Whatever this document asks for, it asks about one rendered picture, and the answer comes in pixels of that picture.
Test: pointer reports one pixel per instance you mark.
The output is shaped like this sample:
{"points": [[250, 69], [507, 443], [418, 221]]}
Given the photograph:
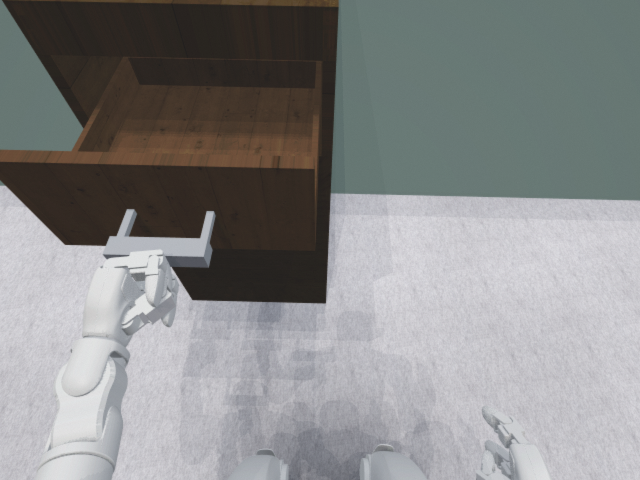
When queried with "right robot shin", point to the right robot shin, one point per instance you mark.
{"points": [[383, 447]]}

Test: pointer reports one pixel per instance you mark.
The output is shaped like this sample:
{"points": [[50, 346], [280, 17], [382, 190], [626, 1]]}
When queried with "robot right hand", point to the robot right hand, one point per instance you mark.
{"points": [[524, 461]]}

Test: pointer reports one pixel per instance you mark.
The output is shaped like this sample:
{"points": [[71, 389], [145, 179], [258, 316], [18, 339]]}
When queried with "cabinet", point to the cabinet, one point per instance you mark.
{"points": [[81, 43]]}

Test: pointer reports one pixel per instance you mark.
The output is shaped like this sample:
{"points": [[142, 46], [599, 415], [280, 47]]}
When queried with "robot left hand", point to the robot left hand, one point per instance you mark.
{"points": [[113, 291]]}

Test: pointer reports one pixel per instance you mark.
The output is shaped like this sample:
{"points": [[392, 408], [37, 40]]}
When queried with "robot left forearm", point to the robot left forearm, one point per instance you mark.
{"points": [[85, 437]]}

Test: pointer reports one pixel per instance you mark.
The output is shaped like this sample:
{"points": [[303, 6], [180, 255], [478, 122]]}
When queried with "handle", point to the handle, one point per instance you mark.
{"points": [[179, 252]]}

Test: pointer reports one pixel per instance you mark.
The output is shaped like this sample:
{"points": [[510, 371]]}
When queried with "left robot shin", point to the left robot shin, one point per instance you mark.
{"points": [[265, 452]]}

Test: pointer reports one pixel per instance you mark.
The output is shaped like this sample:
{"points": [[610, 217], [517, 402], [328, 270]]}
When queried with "robot shin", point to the robot shin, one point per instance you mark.
{"points": [[383, 447], [265, 452]]}

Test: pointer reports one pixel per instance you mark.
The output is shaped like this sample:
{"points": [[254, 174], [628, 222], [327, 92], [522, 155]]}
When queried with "drawer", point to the drawer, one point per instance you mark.
{"points": [[173, 138]]}

